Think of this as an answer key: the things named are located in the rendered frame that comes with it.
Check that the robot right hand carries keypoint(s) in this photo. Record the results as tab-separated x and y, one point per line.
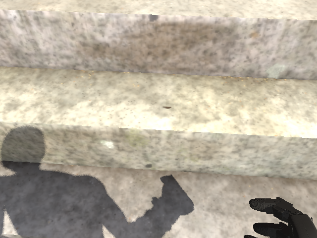
300	225

